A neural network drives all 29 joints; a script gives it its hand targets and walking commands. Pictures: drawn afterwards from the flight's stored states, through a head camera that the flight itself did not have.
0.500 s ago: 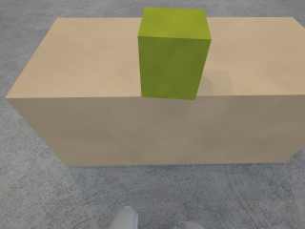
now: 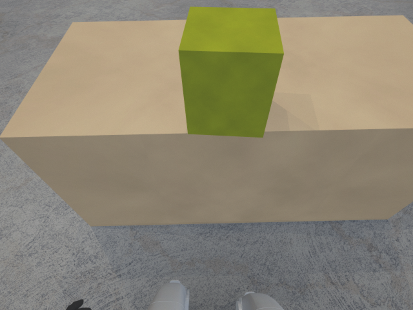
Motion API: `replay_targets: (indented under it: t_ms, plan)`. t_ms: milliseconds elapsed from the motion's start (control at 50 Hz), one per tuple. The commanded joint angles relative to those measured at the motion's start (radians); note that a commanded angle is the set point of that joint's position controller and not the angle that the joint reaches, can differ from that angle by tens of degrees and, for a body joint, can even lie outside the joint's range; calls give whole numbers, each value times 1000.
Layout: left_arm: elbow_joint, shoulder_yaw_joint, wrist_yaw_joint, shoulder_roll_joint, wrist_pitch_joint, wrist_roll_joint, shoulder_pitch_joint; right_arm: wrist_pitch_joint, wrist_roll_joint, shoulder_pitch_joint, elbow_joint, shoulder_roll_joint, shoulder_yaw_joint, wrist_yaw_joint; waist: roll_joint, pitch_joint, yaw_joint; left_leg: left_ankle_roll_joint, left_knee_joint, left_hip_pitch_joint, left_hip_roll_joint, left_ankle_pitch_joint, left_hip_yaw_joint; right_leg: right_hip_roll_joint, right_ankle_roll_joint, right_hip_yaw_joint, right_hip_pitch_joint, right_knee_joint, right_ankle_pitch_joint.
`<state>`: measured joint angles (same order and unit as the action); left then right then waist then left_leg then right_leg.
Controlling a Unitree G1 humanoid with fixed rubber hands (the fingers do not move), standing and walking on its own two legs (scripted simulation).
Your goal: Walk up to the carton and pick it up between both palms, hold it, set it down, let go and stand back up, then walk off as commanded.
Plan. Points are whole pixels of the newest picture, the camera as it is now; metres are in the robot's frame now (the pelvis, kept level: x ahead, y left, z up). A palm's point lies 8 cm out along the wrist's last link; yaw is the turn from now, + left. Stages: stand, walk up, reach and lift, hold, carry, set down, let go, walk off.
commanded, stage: walk up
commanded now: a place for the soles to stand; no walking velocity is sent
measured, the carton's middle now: (228, 75) +0.66 -0.02 +0.07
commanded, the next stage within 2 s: none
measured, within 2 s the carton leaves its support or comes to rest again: neither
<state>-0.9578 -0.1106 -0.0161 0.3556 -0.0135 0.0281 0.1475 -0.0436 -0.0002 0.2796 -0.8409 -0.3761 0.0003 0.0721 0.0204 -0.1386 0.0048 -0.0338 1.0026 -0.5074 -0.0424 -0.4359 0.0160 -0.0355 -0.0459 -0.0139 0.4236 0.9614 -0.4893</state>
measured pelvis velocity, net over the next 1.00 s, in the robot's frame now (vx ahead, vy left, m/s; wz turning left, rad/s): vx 0.08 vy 0.05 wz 0.00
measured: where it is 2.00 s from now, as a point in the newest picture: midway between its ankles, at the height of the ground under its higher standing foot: (220, 301)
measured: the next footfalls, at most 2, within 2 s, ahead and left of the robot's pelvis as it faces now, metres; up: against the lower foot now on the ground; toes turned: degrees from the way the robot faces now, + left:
left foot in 0.84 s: +0.16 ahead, +0.15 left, +0.00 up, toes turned +1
right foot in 1.34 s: +0.26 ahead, -0.13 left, +0.00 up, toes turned -1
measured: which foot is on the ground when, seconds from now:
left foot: down 0.00-0.60, up 0.62-0.82, down 0.84-1.00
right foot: down 0.00-0.86, up 0.88-1.00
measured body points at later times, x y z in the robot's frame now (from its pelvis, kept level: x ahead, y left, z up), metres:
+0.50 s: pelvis +0.02 +0.00 +0.00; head +0.07 +0.01 +0.45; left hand +0.12 +0.32 -0.13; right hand +0.09 -0.31 -0.11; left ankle +0.06 +0.15 -0.69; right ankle +0.02 -0.09 -0.68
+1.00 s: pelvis +0.08 +0.05 +0.01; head +0.11 +0.07 +0.46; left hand +0.13 +0.35 -0.13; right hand +0.14 -0.27 -0.08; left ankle +0.12 +0.15 -0.69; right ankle +0.08 -0.08 -0.63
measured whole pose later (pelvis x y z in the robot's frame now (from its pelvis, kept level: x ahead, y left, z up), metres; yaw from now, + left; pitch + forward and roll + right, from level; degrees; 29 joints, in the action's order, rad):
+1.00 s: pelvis +0.08 +0.05 +0.01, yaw +0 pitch -4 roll -1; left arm -0.95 -0.11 -0.04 0.36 0.00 0.03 0.23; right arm -0.11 0.00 0.30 -0.85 -0.38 0.00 0.03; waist 0.04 -0.14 0.00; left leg -0.02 0.89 -0.42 -0.02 -0.41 -0.02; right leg -0.02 -0.05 0.01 0.48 1.18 -0.48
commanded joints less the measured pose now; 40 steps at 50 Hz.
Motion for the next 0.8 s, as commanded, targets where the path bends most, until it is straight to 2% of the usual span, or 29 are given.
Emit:
replay_targets:
  t_ms: [0, 40, 60, 80, 100, 140, 180, 200, 220, 240, 260, 300, 340, 380, 400, 420, 440, 460, 480, 500, 520, 540, 560, 580, 600, 620, 680, 760, 780]
  plan:
    - [91, -46, 14, 298, -18, -3, -49, -40, -11, -2, -23, -271, -103, -6, 79, 126, 8, -30, -107, -27, -11, -66, -21, 286, -112, 431, -88, -414, 219]
    - [105, -29, 9, 263, -11, -15, -101, -61, -13, 85, -53, -255, -102, -2, 12, 185, -49, -45, -339, 214, 2, 165, -13, 207, -80, 261, 1, -239, 377]
    - [120, -21, 7, 221, -11, -23, -103, -73, -26, 149, -63, -295, -115, 6, -90, 270, -74, -85, -390, 372, -94, 306, 164, 145, -34, 162, 89, -49, 452]
    - [126, -17, 11, 191, -9, -27, -83, -77, -31, 147, -43, -361, -121, 10, -212, 326, -71, -189, -461, 391, -250, 386, 462, 60, 23, 64, 140, 117, 282]
    - [114, -23, 17, 209, 4, -23, -87, -73, -23, 111, -36, -383, -120, 12, -244, 292, -62, -264, -504, 390, -326, 373, 618, 37, 33, 72, 202, 125, -78]
    - [92, -23, 13, 228, 5, -20, -67, -68, -26, 44, -32, -364, -113, 19, -187, 212, -29, -274, -468, 316, -317, 338, 561, 66, 19, 94, 201, 83, -189]
    - [60, -25, 5, 213, -6, -13, 2, -59, -24, -31, -14, -337, -96, 20, -175, 203, 21, -216, -386, 183, -265, 412, 433, 83, -5, 67, 40, -117, 26]
    - [45, -31, 4, 222, -15, -7, 44, -56, -22, -70, -4, -306, -84, 14, -135, 224, 52, -160, -299, 86, -207, 456, 340, 107, -11, 123, -78, -207, 167]
    - [35, -45, 8, 267, -24, 3, 64, -53, -10, -92, 11, -268, -74, 11, -2, 246, 61, -85, -125, -18, -110, 432, 178, 184, -32, 270, -180, -329, 262]
    - [43, -56, 9, 303, -29, 1, 32, -44, -2, -96, 17, -242, -67, 13, 103, 200, 52, -19, -6, -175, -8, 221, -5, 267, -73, 438, -265, -432, 282]
    - [48, -55, 9, 315, -30, -5, 39, -34, -4, -130, 21, -258, -73, 16, 99, 180, 74, -14, 13, -220, 21, -142, -7, 357, -152, 558, -262, -460, 394]
    - [49, -50, 16, 311, -28, -8, 7, -35, -9, -101, 12, -270, -79, 11, 67, 173, 52, -25, 8, -193, -6, -190, 6, 361, -180, 529, -264, -434, 411]
    - [73, -38, 19, 289, -22, -8, -45, -49, -10, -29, -14, -258, -87, 3, 75, 182, 13, -30, -103, -78, -10, -91, -17, 317, -161, 409, -204, -361, 485]
    - [104, -26, 10, 264, -13, -15, -119, -66, -13, 68, -44, -266, -96, 2, -2, 226, -44, -46, -277, 202, -23, 304, 15, 214, -86, 233, -26, -221, 467]
    - [117, -21, 5, 233, -11, -19, -133, -76, -20, 110, -46, -304, -107, 7, -83, 278, -66, -92, -328, 311, -108, 426, 170, 138, -30, 140, 53, -84, 443]
    - [117, -20, 7, 214, -6, -23, -122, -79, -23, 122, -37, -351, -115, 9, -165, 331, -68, -196, -406, 338, -234, 448, 404, 72, 20, 70, 89, 78, 313]
    - [109, -18, 11, 207, 4, -24, -121, -76, -22, 93, -28, -378, -113, 12, -212, 306, -60, -266, -456, 336, -306, 464, 549, 52, 30, 59, 137, 101, 62]
    - [98, -20, 10, 218, 8, -23, -110, -74, -21, 42, -25, -377, -109, 17, -214, 260, -35, -286, -455, 301, -324, 449, 562, 58, 26, 72, 144, 78, -133]
    - [82, -21, 6, 225, 4, -21, -88, -69, -23, 0, -23, -366, -104, 21, -181, 229, -15, -277, -435, 248, -308, 395, 522, 68, 17, 78, 114, 16, -129]
    - [60, -23, 4, 219, -2, -17, -33, -63, -25, -37, -13, -351, -98, 21, -173, 224, 15, -242, -398, 173, -276, 382, 458, 76, 3, 73, 29, -92, -25]
    - [43, -29, 2, 231, -10, -8, 7, -56, -24, -77, -4, -320, -86, 17, -124, 224, 46, -182, -319, 66, -218, 390, 372, 104, -10, 130, -79, -201, 94]
    - [33, -41, 2, 264, -19, 2, 36, -51, -16, -102, 7, -276, -76, 12, -5, 227, 64, -94, -151, -57, -109, 371, 186, 188, -37, 286, -188, -351, 157]
    - [40, -52, 1, 301, -25, -2, 17, -44, -7, -126, 14, -247, -70, 13, 94, 186, 62, -20, -16, -184, 7, 183, -11, 285, -90, 460, -248, -456, 234]
    - [42, -82, -16, 370, -40, 1, 186, -45, -18, -152, 53, -280, -93, -9, 159, 216, 134, -32, 122, -377, 57, -207, -59, 364, -157, 659, -452, -581, -88]
    - [33, -94, -15, 395, -45, 0, 208, -45, -32, -164, 55, -296, -95, -16, 123, 199, 148, -38, 193, -464, 38, -209, -7, 409, -178, 763, -500, -637, -241]
    - [47, -97, -8, 399, -46, -3, 172, -46, -34, -156, 52, -311, -101, -25, 81, 148, 136, -38, 202, -480, 15, -154, 11, 413, -164, 762, -473, -659, -335]
    - [92, -80, -4, 348, -46, 3, 81, -53, -34, -111, 31, -315, -124, -46, 50, -14, 79, -18, 155, -377, -28, -69, -6, 355, -152, 628, -266, -624, -270]
    - [137, -73, -18, 365, -43, 6, 34, -69, -26, -68, 32, -297, -133, -59, 80, -37, 29, -24, -46, -116, -9, -105, -41, 343, -216, 532, -52, -569, -238]
    - [150, -68, -22, 361, -41, 3, -14, -79, -23, -4, 13, -287, -137, -59, 65, -29, -21, -31, -142, 47, 5, -26, -64, 316, -204, 455, 51, -498, -177]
